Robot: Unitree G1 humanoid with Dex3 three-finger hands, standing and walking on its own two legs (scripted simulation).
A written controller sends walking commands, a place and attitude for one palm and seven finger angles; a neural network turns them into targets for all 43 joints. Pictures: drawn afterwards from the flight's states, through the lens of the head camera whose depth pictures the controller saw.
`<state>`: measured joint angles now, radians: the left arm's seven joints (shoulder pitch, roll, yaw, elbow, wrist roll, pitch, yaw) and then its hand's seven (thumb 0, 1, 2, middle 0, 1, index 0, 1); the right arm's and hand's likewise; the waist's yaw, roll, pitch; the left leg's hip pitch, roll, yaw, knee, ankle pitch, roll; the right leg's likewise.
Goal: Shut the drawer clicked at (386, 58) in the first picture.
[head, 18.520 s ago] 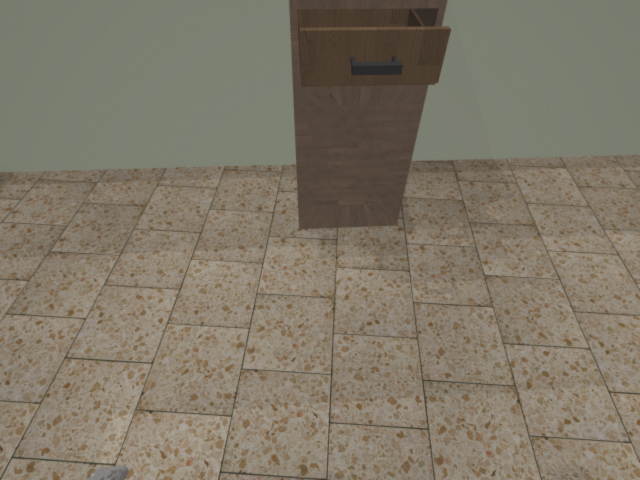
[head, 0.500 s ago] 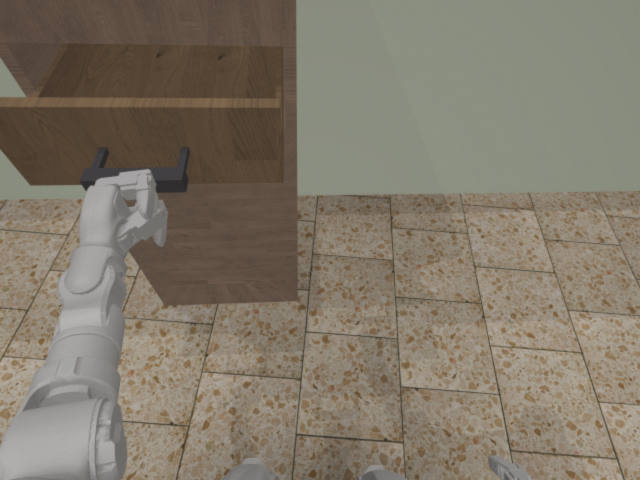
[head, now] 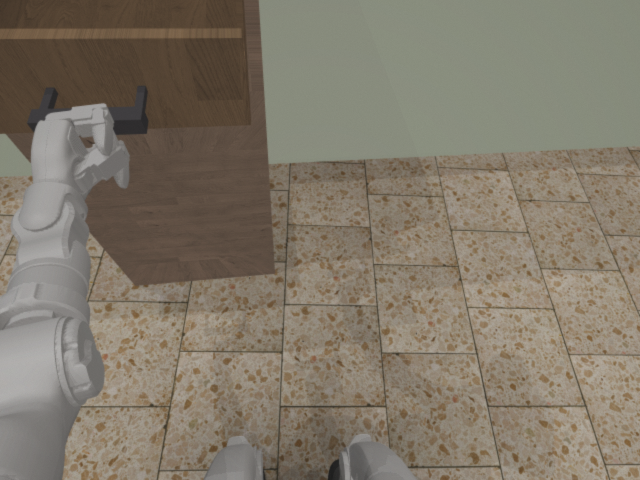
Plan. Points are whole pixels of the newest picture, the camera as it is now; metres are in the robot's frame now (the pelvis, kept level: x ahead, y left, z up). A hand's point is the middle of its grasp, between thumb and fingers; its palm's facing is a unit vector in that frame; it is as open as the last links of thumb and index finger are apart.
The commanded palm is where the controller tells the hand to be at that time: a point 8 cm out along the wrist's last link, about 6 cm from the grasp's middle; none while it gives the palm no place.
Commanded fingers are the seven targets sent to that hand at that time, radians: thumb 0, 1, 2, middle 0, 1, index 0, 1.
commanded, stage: push the drawer shut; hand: left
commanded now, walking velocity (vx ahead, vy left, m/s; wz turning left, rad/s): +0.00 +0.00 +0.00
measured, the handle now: (93, 108) +0.57 +0.26 +0.09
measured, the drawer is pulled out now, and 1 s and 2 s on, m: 0.08 0.00 0.00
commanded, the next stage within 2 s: pull the fist back off the drawer in 1.02 s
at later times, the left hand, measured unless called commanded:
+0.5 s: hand (125, 118) +0.55 +0.22 +0.09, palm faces +0.06 -1.00 -0.02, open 3.3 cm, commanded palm +0.53 +0.26 +0.09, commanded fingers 0.00 0.90 0.90 -1.40 -1.60 -1.40 -1.60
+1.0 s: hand (119, 101) +0.58 +0.23 +0.09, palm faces +0.06 -1.00 -0.02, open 3.1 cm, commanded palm +0.60 +0.25 +0.09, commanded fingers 0.00 0.90 0.90 -1.40 -1.60 -1.40 -1.60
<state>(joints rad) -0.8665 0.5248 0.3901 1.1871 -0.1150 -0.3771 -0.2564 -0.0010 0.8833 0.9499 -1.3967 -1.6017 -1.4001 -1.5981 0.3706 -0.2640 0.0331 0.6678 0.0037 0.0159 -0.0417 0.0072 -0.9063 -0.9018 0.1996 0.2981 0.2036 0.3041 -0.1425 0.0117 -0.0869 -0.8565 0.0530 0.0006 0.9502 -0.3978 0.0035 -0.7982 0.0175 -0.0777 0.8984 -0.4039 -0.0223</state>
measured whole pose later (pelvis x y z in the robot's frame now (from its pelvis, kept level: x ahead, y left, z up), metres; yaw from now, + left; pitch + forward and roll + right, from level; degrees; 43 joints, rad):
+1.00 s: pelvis +0.01 +0.01 -0.01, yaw -1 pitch +25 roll -5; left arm -1.22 0.75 0.41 1.41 0.00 -0.31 -0.24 0.01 0.74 0.96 -1.40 -1.60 -1.40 -1.60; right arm 0.45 -0.27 0.08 0.66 -0.05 0.05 -0.02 0.00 -0.91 -0.90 0.20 0.30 0.20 0.30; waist -0.25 0.03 -0.08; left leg -1.04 0.06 -0.03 1.02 -0.42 0.02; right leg -0.94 0.03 -0.10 0.91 -0.40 -0.01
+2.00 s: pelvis +0.03 +0.02 +0.00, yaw -2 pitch +21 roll -4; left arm -0.88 0.54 0.44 1.10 -0.08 -0.34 -0.21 0.02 0.90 0.91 -1.40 -1.60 -1.40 -1.60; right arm 0.43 -0.26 0.02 0.62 -0.02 0.09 0.01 0.00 -0.91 -0.90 0.20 0.30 0.20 0.30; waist -0.17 0.03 -0.11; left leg -0.87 0.06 0.02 0.94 -0.45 0.02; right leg -0.80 0.03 -0.05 0.84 -0.41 0.00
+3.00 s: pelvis +0.03 +0.00 +0.06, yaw +1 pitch -4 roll +0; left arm 0.35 0.31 0.24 -0.26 -0.07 -0.09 0.09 0.02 0.89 0.90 -1.40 -1.60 -1.40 -1.60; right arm 0.19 -0.23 0.04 0.63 0.00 -0.05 -0.07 0.01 -0.90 -0.90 0.20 0.30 0.20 0.30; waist 0.05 0.07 0.02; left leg -0.09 0.02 0.02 0.39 -0.22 0.00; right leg -0.06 0.00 -0.05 0.37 -0.24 -0.02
